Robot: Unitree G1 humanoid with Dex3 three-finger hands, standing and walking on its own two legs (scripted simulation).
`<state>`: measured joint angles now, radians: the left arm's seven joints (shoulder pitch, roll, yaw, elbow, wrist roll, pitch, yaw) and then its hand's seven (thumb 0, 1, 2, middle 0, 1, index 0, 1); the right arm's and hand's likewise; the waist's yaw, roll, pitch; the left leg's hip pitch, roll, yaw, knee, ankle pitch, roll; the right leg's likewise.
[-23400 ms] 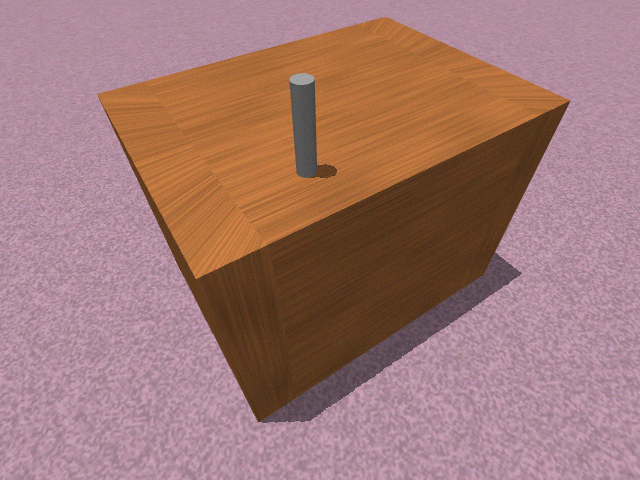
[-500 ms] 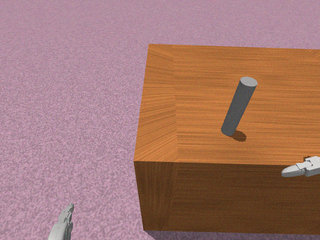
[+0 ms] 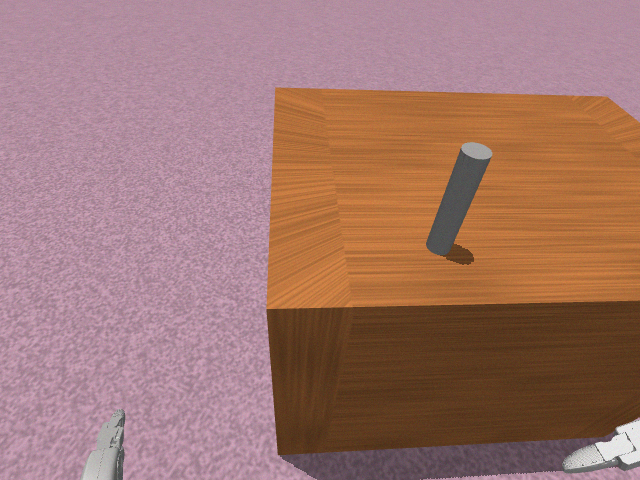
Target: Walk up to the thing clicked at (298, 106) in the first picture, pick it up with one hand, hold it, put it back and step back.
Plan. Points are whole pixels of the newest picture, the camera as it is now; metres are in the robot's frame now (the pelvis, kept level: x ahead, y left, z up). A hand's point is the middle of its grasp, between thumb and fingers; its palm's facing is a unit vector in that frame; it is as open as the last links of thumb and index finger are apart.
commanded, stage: sink last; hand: right
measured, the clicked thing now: (455, 203) +0.50 -0.22 +0.08
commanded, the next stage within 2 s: home in 0.14 s
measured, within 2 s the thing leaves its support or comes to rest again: neither
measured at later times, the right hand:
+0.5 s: hand (563, 409) +0.19 -0.25 +0.06, palm faces +0.29 +0.90 -0.33, open 17.5 cm
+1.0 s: hand (454, 447) +0.20 -0.18 -0.10, palm faces +0.07 +0.98 -0.20, open 17.4 cm
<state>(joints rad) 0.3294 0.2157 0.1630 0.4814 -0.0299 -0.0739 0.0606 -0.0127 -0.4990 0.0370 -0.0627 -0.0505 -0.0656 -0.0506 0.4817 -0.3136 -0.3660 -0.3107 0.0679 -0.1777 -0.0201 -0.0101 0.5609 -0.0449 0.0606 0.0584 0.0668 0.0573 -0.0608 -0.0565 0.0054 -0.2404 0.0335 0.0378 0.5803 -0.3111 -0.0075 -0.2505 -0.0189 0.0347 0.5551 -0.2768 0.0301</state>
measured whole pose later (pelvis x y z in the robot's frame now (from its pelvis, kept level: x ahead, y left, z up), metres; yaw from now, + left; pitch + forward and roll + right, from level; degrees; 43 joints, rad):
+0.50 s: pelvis +0.00 -0.01 +0.01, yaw +1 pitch -2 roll +0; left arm 0.26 0.16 0.04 0.56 -0.02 -0.13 0.04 -0.01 -0.08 0.40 -0.12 -0.16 -0.12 -0.17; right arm 0.46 -0.26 -0.26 -0.03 0.05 -0.26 -0.01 -0.01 0.55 -0.05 0.05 0.05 0.06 0.05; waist -0.04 -0.01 0.04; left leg -0.19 0.03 0.02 0.49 -0.26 -0.01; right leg -0.20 -0.02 0.02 0.48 -0.24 0.03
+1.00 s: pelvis +0.02 -0.01 +0.01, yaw +2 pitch +0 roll +0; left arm 0.20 0.19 -0.01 0.67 0.00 -0.09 0.05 0.01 0.89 0.88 -0.20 -0.29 -0.20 -0.30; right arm 0.22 -0.17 -0.03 0.56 0.00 -0.12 -0.07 -0.01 0.53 -0.06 0.06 0.05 0.06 0.05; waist 0.00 0.01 0.04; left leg -0.22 0.02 0.01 0.49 -0.28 -0.02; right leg -0.24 -0.03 0.01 0.50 -0.27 0.02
